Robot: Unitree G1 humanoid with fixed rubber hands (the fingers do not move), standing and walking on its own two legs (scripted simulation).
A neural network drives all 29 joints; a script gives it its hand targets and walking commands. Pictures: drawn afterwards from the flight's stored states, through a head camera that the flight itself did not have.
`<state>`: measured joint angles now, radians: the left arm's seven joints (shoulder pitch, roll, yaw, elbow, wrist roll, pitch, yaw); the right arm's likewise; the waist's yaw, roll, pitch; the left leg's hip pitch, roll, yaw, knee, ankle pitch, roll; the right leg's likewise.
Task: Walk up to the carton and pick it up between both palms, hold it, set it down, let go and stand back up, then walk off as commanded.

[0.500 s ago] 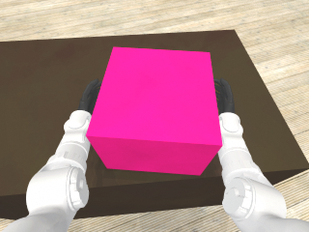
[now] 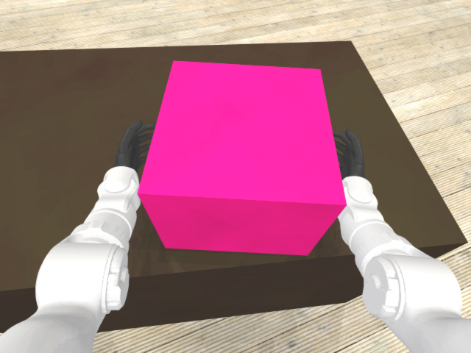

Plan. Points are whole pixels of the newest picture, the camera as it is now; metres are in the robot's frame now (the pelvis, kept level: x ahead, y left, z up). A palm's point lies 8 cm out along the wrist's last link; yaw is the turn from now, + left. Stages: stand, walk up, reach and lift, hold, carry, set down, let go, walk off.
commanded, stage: set down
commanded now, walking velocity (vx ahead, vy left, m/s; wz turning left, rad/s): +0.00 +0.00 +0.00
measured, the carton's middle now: (241, 159) +0.45 +0.00 +0.02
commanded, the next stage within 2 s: none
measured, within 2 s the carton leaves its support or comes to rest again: neither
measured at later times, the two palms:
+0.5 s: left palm (92, 183) +0.39 +0.24 +0.06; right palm (366, 194) +0.35 -0.20 +0.05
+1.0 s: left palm (86, 222) +0.33 +0.25 +0.03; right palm (377, 229) +0.30 -0.21 +0.04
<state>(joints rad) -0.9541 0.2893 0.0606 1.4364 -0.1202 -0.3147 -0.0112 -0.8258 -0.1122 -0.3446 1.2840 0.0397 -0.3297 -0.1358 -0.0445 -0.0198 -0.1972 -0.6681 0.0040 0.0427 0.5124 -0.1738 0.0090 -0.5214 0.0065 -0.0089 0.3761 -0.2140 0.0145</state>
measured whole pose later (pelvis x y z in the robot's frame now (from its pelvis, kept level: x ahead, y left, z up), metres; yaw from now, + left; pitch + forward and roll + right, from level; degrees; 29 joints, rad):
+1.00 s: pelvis -0.05 +0.02 -0.01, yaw +0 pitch +15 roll -3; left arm -0.61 0.41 -0.11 1.02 -0.27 -0.20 -0.06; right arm -0.49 -0.21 -0.05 0.91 0.34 -0.18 -0.08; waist -0.04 -0.02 -0.20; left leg -0.66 0.00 0.04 0.54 -0.15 0.02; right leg -0.53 0.01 -0.01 0.44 -0.18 0.03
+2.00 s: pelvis -0.06 +0.00 +0.00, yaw +0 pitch -1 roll -2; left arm 0.04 0.43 -0.02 0.34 -0.27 0.01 -0.10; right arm 0.24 -0.17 -0.01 0.03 0.33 0.11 -0.16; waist -0.02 -0.02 -0.03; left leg -0.30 0.00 0.04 0.48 -0.17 0.04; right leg -0.21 0.01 0.00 0.44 -0.22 0.02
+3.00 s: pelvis -0.04 -0.02 +0.01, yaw +0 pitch +0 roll +0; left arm 0.21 0.38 -0.02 0.28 -0.27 0.04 -0.08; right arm 0.36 -0.16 0.02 0.16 0.21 -0.01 -0.08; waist -0.01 -0.02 0.03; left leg -0.25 0.00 0.04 0.43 -0.17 0.02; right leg -0.18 0.01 0.00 0.43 -0.25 0.00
